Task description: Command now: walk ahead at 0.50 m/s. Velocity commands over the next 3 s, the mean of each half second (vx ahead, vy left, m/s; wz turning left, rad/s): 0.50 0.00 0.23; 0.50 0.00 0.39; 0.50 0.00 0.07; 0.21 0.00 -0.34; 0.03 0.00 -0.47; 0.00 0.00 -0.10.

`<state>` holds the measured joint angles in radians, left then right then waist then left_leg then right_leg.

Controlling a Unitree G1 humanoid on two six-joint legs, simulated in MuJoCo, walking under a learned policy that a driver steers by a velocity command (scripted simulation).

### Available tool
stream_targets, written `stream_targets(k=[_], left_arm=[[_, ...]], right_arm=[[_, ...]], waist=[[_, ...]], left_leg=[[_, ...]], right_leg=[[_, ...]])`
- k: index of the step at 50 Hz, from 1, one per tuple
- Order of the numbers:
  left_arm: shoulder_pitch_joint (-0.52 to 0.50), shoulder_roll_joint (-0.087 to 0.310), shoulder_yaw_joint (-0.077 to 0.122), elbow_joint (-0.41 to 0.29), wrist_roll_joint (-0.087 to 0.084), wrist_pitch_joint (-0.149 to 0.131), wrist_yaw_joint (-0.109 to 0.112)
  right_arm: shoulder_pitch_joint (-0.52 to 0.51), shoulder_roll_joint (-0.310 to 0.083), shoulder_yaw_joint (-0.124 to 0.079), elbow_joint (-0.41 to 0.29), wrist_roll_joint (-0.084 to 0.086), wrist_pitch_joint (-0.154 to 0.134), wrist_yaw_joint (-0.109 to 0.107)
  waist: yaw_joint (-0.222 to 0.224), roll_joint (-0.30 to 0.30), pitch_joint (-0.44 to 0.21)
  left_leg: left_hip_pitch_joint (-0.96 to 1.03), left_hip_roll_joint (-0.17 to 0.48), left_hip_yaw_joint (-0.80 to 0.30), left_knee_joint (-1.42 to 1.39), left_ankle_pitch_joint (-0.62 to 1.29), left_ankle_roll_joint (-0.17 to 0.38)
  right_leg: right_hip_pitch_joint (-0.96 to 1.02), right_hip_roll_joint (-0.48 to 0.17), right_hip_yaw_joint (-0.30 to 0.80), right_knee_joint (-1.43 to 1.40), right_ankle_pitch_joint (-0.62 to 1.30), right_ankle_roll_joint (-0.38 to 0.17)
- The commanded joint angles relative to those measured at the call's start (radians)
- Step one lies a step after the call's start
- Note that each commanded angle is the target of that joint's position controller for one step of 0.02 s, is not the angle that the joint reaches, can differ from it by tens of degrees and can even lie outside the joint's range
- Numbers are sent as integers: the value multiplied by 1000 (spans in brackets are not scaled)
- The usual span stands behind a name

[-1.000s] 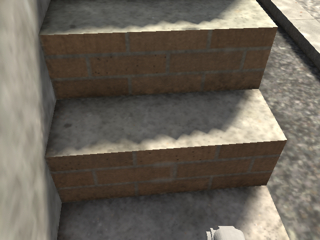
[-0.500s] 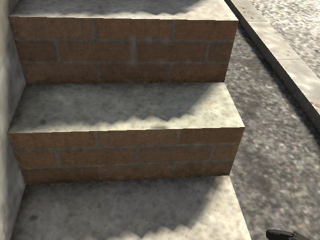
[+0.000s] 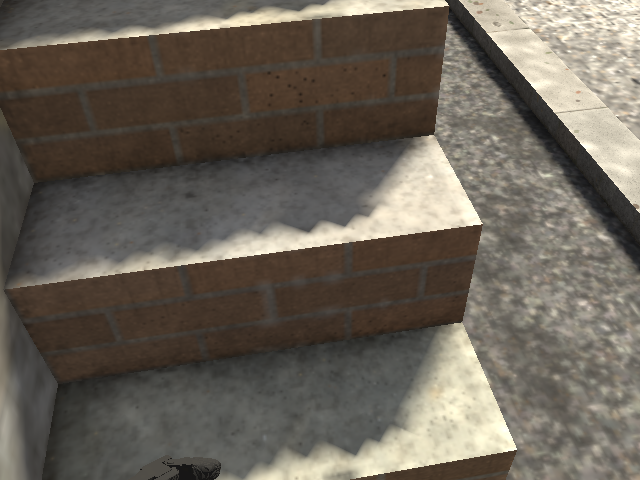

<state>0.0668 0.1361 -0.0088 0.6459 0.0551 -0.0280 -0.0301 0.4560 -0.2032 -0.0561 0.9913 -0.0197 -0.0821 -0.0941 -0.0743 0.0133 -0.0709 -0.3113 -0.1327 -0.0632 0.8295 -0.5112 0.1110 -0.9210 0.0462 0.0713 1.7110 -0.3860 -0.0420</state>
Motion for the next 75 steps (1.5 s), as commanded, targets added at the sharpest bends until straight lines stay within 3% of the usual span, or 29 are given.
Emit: stream_targets(k=[1, 7, 8, 10, 12, 13, 17, 24, 26, 31, 32, 35, 39, 51, 53, 54, 55, 57, 60, 64, 66, 67, 68, 69, 71, 72, 73, 74, 75], left_arm=[[-47, 108, 37, -56, -11, -5, 10], [6, 57, 10, -53, -87, -74, -32], [420, 67, -38, 134, 7, -17, -4], [717, 296, 12, 380, -40, -14, -54], [533, 387, 90, 390, 137, 5, -131], [419, 200, 83, 297, 33, -31, -39], [649, 208, 75, 392, 65, -106, 49], [564, 270, 56, 328, -102, -195, 15], [688, 311, 92, 340, -17, -173, -21], [397, 35, 12, 117, 29, -45, 1], [110, 97, -26, -7, -94, 28, -6], [359, 158, -15, 51, 24, 61, -47], [289, 111, -1, 38, 18, 73, 36], [336, 76, -10, 93, -2, 5, 10], [363, 98, 3, 188, -147, -6, -5], [243, 190, 5, 151, -118, -25, -7], [195, 333, 62, 27, 16, -77, 34], [57, 225, 23, 78, 38, -38, 5], [107, 137, -1, 82, -49, -46, 29], [323, 163, 6, 189, 0, -65, 7], [410, 157, 56, 387, -50, -168, 56], [393, 158, 65, 412, -51, -176, 60], [282, 50, 17, 430, -53, -124, -1], [304, 21, 11, 442, -31, -102, -20], [403, 25, 8, 514, -13, -96, -4], [446, 181, 71, 494, -13, -128, 50], [457, 183, 68, 511, -25, -148, 64], [450, 23, 7, 567, -37, -135, 22], [475, -1, 3, 586, -46, -133, 11]], right_arm=[[-211, -122, -19, -157, -4, -50, -25], [-82, -225, -61, -156, 17, -13, 9], [-132, -159, 15, -132, -172, 51, 251], [138, 67, 58, -128, -104, 39, 375], [-128, 75, 60, -376, 50, 60, 288], [-518, -71, -5, -437, 136, -35, 99], [-736, -12, 59, -501, 80, -23, 81], [-448, -63, 75, -377, -2, 86, 34], [-310, -181, -5, -293, -9, 120, 25], [-534, -107, 29, -183, -38, 91, 15], [-553, 115, 107, -381, -127, 104, 187], [-584, -114, 4, -399, 57, 169, 211], [-240, -62, 5, -209, 5, 28, 242], [-358, -67, 7, -247, -4, 64, 196], [-457, 101, 65, -335, 73, 81, 98], [-551, 75, 79, -433, 90, 57, 69], [-165, 28, 44, -245, -27, 39, 171], [-160, -55, 28, -155, -16, 9, 229], [-176, -70, 13, -89, -29, -17, 203], [-202, -72, 8, -8, -10, 2, 236], [-379, 14, 21, -192, -79, 43, 83], [-371, 16, 21, -200, -67, 52, 66], [-469, 22, 66, -284, 174, 41, 16], [-542, 16, 76, -324, 194, 35, -10], [-578, 43, 100, -392, 159, 27, -42], [-483, 35, 72, -372, -62, 66, 6], [-456, 37, 67, -368, -73, 90, 37], [-582, 49, 98, -468, 148, 72, 4], [-689, 57, 106, -529, 176, 57, -12]], waist=[[82, -6, 155], [111, 30, -176], [301, 406, 2], [93, -384, -315], [91, -185, -25], [151, -4, -205], [239, -128, -166], [88, -247, -220], [44, 109, -541], [210, -2, 145], [69, -16, 210], [230, 5, -4], [61, 169, -66], [94, 9, -88], [186, -155, -45], [147, -284, 5], [107, -172, 18], [84, 84, 79], [76, -29, -7], [109, -151, 77], [65, -13, 125], [60, -82, 152], [127, -261, 60], [162, -277, 124], [169, -274, 177], [92, -92, 289], [90, -111, 279], [127, -298, 240], [141, -317, 315]], left_leg=[[-123, 311, -375, -463, 360, 199], [497, 210, -146, -6, 1771, 51], [-50, 182, -254, 42, 2178, 163], [-753, -71, 70, 1149, -52, -25], [-1292, -128, -17, 2223, -402, 39], [-1219, -74, -22, 2011, -209, 20], [-1365, -8, 22, 1605, -291, -5], [227, -25, 114, 218, 18, 42], [388, 256, -422, -60, 123, 256], [-455, 226, -293, -266, -299, 114], [-756, 158, -25, -254, -172, 59], [-657, 85, -12, -364, -52, 98], [-37, 384, -737, -435, -312, 281], [-306, 226, -257, -327, -77, 224], [-706, -12, 67, 318, 97, -44], [-918, 55, 35, 628, 228, -113], [-1156, -34, -387, 1076, 300, -126], [-1341, -80, -418, 1341, 561, -61], [-1223, -16, -295, 1211, 590, -7], [-1272, -34, -176, 1417, 589, -14], [-996, 58, 49, 1329, 601, -96], [-1010, 76, 60, 1331, 595, -99], [-1059, -12, 63, 1333, 568, -166], [-1135, 14, 81, 1343, 486, -165], [-1338, 86, 65, 1468, 389, -115], [-1293, 151, 38, 1416, 383, -53], [-1263, 140, 55, 1473, 365, -38], [-1355, 123, 72, 1545, 252, -78], [-1440, 135, 91, 1572, 94, -71]], right_leg=[[-8, -113, 5, -90, 9, -4], [539, -6, -171, -1452, 384, -60], [1092, -11, -80, -1679, 807, -7], [1791, -546, 257, -1178, 2717, -503], [1388, -636, 119, -1261, 2331, -442], [1549, -460, -37, -1212, 1577, -197], [1727, -422, 7, -1168, 1648, -105], [633, -214, -96, -1191, 2076, -7], [435, 18, -1, -155, 476, 64], [42, 57, 43, 272, 296, 5], [49, -6, 243, 94, 67, -139], [313, 71, -27, -702, -325, -3], [-319, 48, 242, 142, 145, -13], [625, 15, -93, -1244, -1, 57], [987, -162, 251, -1220, -180, -87], [800, -399, 701, -1386, -438, -152], [779, -462, 1051, -1476, -554, -402], [702, -339, 685, -1349, -334, -286], [711, -220, 396, -1325, -179, -205], [653, -213, 310, -1337, -167, -206], [582, -228, 232, -1398, -156, -73], [606, -224, 221, -1415, -140, -74], [756, -271, 159, -1367, 45, -142], [781, -281, 184, -1401, 27, -157], [1016, -348, 238, -1459, 108, -170], [941, -316, 246, -1507, 16, -132], [938, -333, 253, -1546, 49, -158], [1037, -372, 251, -1519, 164, -193], [1018, -375, 227, -1565, 292, -218]])
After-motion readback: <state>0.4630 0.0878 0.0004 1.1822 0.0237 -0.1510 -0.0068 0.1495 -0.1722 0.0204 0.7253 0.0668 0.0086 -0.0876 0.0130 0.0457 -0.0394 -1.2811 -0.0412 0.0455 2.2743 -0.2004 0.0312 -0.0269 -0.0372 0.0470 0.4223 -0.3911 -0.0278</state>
